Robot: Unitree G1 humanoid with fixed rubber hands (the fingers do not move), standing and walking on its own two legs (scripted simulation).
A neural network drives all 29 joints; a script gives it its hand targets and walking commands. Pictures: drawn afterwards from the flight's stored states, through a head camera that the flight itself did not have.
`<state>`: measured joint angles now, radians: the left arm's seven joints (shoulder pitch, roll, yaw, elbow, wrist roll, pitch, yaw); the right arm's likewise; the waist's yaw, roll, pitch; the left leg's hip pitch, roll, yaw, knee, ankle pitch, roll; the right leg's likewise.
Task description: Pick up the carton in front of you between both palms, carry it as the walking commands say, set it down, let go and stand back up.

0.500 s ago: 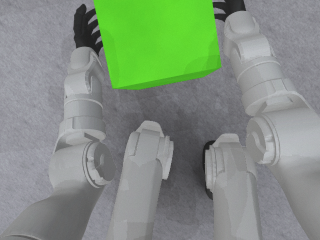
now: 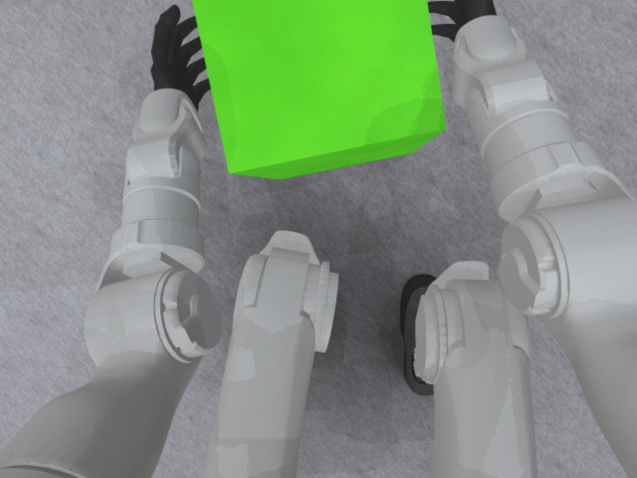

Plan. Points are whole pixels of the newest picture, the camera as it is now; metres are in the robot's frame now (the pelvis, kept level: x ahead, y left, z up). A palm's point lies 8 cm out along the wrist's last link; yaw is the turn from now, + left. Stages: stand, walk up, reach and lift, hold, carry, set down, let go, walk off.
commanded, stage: set down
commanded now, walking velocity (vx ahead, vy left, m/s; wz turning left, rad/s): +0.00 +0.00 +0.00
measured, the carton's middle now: (325, 81) +0.50 +0.09 -0.25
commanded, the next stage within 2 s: let go in 1.66 s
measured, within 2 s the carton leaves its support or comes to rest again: neither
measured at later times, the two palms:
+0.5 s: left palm (162, 107) +0.45 +0.27 -0.19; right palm (490, 36) +0.55 -0.08 -0.19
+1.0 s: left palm (59, 75) +0.45 +0.29 -0.06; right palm out of the picture +0.57 -0.07 -0.06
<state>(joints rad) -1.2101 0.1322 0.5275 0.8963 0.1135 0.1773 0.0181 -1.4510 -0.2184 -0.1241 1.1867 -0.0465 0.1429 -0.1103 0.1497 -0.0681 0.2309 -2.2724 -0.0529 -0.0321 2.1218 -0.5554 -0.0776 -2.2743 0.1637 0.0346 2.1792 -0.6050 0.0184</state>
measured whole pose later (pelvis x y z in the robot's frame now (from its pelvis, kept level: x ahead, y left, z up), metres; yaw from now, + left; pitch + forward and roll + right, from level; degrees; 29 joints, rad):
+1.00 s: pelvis +0.00 +0.01 +0.05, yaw +2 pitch +42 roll +0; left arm -1.10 0.23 0.30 0.85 -0.16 0.11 0.11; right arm -1.32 -0.34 -0.10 1.03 0.06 0.17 -0.09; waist 0.16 -0.05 0.08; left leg -2.18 -0.04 0.00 1.93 -0.49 -0.01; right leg -2.13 0.06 0.02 2.00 -0.60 0.01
